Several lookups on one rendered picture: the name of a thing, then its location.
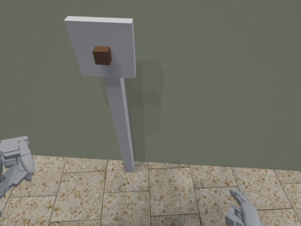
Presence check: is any left robot hand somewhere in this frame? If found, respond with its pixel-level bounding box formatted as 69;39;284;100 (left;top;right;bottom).
0;136;35;199

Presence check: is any right robot hand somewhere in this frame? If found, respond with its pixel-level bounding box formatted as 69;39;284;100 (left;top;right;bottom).
225;188;262;226

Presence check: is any panel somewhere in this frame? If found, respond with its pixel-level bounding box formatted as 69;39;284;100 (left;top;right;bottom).
64;16;136;172

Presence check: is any button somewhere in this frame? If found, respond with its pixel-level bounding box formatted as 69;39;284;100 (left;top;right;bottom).
92;46;112;65

